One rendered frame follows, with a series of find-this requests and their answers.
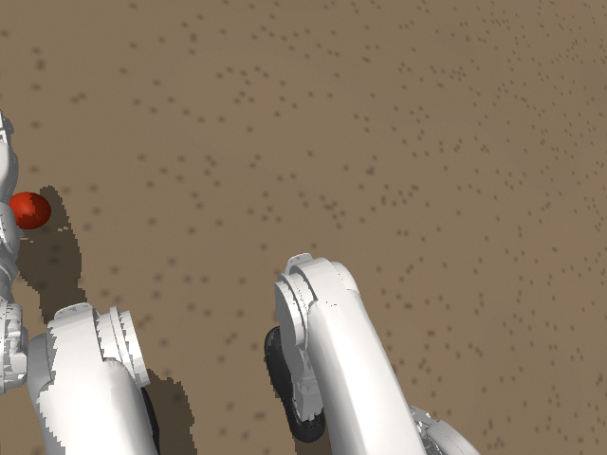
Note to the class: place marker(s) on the right robot foot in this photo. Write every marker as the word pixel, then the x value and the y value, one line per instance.
pixel 307 431

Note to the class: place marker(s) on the ball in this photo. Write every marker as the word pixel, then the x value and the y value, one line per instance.
pixel 31 210

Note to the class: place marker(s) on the left robot arm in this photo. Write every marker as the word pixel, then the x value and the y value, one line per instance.
pixel 13 336

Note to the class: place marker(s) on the left robot hand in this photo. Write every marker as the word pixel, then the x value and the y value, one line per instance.
pixel 9 167

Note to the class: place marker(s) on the left robot foot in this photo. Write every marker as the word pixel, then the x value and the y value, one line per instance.
pixel 152 418

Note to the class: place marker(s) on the right robot hand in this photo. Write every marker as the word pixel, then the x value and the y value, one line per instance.
pixel 442 438

